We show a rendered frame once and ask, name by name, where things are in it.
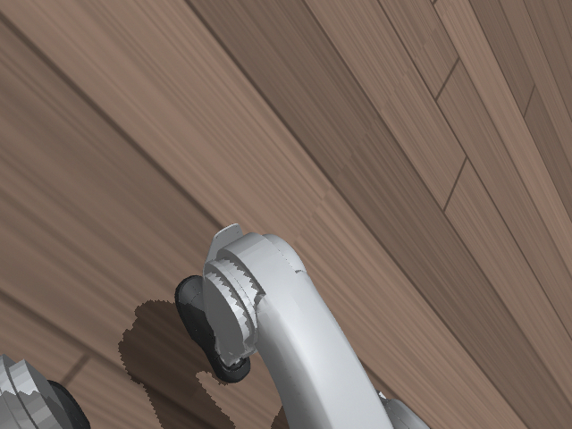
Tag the right robot hand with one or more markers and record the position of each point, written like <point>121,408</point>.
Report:
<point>400,415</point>

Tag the left robot foot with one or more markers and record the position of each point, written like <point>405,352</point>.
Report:
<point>77,417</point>

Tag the right robot foot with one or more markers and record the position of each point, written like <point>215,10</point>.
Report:
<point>190,306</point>

